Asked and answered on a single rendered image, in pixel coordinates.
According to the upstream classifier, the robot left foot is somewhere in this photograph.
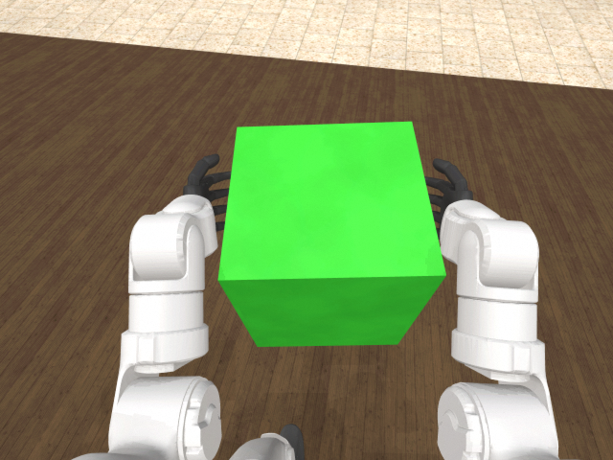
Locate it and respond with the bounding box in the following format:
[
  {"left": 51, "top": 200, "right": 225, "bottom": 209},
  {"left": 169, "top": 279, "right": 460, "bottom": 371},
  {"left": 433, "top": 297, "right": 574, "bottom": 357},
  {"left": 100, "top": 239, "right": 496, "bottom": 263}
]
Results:
[{"left": 280, "top": 424, "right": 305, "bottom": 460}]

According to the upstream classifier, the robot left upper arm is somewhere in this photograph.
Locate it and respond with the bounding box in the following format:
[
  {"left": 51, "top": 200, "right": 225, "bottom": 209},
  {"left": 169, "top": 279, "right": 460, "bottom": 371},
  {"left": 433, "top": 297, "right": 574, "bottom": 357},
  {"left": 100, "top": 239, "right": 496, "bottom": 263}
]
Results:
[{"left": 72, "top": 376, "right": 221, "bottom": 460}]

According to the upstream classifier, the left robot hand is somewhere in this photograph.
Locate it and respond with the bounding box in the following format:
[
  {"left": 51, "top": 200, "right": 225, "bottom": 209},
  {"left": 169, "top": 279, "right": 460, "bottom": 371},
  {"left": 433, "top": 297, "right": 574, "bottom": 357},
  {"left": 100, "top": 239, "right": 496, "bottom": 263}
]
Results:
[{"left": 183, "top": 154, "right": 231, "bottom": 231}]

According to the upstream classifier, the carton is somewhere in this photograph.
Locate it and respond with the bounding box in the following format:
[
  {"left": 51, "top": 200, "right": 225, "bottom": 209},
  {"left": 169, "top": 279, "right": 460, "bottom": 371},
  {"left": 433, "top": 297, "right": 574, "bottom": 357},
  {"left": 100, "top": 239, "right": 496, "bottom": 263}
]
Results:
[{"left": 218, "top": 122, "right": 446, "bottom": 347}]

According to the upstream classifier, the right robot hand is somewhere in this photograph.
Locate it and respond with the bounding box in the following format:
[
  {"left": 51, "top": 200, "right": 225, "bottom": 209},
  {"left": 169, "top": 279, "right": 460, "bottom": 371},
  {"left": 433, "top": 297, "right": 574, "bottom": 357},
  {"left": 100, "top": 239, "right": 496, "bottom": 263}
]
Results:
[{"left": 424, "top": 158, "right": 473, "bottom": 239}]

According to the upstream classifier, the robot left forearm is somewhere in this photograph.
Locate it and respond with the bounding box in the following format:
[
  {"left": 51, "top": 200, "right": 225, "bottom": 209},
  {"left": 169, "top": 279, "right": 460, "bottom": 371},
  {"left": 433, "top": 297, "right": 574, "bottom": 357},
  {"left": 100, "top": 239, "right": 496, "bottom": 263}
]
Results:
[{"left": 108, "top": 195, "right": 218, "bottom": 447}]

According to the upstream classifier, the robot right upper arm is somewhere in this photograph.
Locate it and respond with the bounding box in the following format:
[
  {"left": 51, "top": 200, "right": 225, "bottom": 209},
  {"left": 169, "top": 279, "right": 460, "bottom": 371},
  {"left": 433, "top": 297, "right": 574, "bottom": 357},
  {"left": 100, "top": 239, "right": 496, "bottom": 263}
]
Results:
[{"left": 438, "top": 382, "right": 577, "bottom": 460}]

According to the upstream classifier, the robot right forearm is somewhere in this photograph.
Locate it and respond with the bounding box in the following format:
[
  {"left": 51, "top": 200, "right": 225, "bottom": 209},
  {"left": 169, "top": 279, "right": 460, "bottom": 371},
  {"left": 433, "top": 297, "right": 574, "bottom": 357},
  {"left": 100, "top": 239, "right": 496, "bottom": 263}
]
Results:
[{"left": 440, "top": 200, "right": 558, "bottom": 454}]

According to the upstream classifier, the left robot thigh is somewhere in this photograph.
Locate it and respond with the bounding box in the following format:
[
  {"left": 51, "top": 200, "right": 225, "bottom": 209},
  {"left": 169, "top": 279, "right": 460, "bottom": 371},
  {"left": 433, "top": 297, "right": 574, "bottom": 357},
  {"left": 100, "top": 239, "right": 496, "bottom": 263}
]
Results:
[{"left": 229, "top": 437, "right": 295, "bottom": 460}]

